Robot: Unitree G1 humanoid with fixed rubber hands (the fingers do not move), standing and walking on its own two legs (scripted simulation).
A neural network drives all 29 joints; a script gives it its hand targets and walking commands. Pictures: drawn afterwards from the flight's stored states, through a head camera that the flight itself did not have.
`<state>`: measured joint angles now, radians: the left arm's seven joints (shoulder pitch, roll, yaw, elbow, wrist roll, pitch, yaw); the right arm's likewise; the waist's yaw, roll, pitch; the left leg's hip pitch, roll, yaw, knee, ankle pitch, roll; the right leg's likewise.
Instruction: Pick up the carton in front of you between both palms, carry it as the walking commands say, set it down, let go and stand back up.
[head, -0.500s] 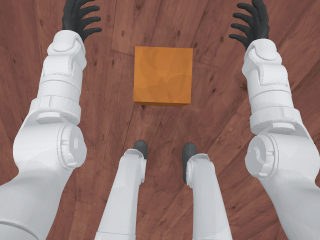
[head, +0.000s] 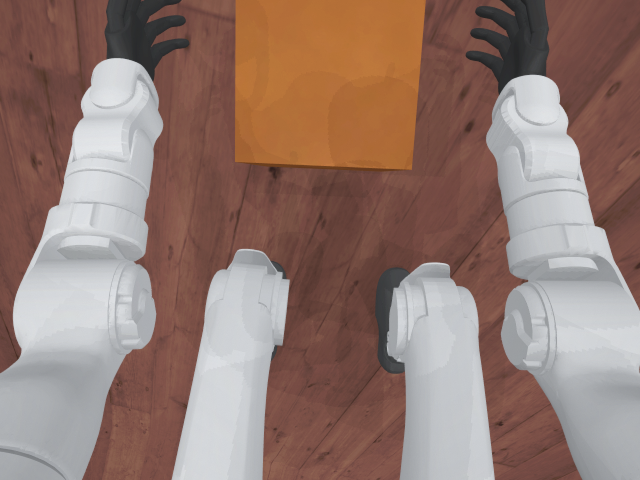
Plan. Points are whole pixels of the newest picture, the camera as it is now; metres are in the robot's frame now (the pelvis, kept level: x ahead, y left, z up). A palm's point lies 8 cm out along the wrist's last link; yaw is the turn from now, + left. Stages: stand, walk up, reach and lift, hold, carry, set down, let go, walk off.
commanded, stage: reach and lift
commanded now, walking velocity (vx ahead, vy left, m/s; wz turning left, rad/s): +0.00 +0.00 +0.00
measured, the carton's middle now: (326, 98) +0.51 +0.04 -0.33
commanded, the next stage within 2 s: none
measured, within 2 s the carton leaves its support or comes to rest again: leaves its support in 1.12 s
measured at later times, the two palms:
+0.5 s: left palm (187, 71) +0.52 +0.22 -0.26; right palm (468, 89) +0.52 -0.15 -0.26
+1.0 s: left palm (207, 70) +0.52 +0.19 -0.25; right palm (445, 85) +0.52 -0.11 -0.25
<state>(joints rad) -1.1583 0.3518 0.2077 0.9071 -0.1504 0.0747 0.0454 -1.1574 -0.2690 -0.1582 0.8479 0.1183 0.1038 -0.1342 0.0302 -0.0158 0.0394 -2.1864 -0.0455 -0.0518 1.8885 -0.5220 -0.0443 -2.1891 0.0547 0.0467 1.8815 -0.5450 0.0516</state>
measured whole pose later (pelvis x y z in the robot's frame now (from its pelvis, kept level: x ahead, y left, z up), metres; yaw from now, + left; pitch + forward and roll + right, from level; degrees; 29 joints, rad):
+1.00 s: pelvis -0.03 +0.00 -0.08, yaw +0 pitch +37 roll -1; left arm -1.54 0.34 0.09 1.23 -0.17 0.05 0.11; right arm -1.50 -0.23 -0.16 1.15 0.14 0.05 -0.19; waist 0.03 -0.02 0.37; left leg -2.27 -0.03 -0.04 2.18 -0.56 -0.03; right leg -2.26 0.07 0.05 2.16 -0.55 0.07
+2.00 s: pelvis +0.00 +0.00 +0.09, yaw +2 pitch +41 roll +0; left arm -0.90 0.00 0.43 0.66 0.20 0.37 0.02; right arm -0.88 0.07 -0.45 0.62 -0.19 0.35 -0.07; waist 0.02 -0.02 -0.22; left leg -1.82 -0.10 -0.10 1.59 -0.48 -0.06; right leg -1.81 0.12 0.10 1.60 -0.50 0.06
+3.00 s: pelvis +0.08 +0.00 +0.32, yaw +3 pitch +0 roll +0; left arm -0.25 -0.15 0.26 0.38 0.25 0.57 0.01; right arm -0.25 0.15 -0.25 0.38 -0.24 0.55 -0.01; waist 0.00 0.00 -0.09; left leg -0.23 -0.04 -0.14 0.45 -0.22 -0.02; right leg -0.22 0.05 0.15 0.46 -0.24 0.01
